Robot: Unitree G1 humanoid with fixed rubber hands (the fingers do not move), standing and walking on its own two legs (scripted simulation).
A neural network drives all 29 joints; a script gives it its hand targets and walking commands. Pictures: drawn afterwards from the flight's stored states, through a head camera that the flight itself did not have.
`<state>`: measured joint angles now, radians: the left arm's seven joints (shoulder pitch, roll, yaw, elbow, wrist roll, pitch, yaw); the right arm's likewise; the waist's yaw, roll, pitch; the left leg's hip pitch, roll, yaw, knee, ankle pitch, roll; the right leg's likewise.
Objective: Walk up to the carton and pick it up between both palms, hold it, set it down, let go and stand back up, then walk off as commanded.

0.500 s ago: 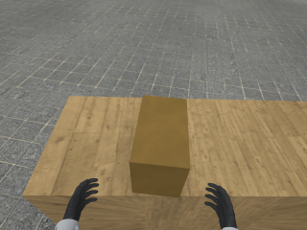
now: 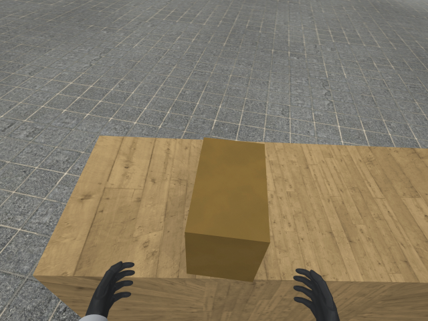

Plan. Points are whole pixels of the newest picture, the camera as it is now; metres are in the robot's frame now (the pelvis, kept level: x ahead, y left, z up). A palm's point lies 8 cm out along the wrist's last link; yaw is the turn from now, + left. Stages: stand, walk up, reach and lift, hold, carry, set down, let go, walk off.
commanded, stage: set down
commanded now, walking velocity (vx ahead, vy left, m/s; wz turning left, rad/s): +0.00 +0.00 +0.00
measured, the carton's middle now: (227, 206) +0.42 -0.03 -0.09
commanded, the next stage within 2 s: let go in 1.12 s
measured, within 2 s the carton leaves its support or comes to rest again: neither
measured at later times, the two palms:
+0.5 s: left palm (97, 309) +0.16 +0.22 -0.07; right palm out of the picture +0.17 -0.21 -0.07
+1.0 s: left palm (98, 312) +0.16 +0.22 -0.08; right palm out of the picture +0.16 -0.22 -0.09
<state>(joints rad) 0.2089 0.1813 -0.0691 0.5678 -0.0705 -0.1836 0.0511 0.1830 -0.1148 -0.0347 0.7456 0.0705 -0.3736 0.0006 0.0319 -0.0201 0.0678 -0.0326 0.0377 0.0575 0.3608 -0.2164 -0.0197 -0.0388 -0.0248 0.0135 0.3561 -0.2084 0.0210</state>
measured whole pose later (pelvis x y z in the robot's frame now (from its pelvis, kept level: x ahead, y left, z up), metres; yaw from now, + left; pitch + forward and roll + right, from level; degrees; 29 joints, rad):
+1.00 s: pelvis +0.01 -0.01 +0.00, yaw +0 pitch -4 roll +0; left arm 0.18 0.18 0.01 0.54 -0.01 0.10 0.01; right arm 0.16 -0.16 -0.01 0.77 -0.02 -0.23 0.00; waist 0.02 0.01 0.09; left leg -0.06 0.05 0.06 0.35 -0.21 -0.03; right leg -0.07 -0.01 0.01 0.34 -0.20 0.01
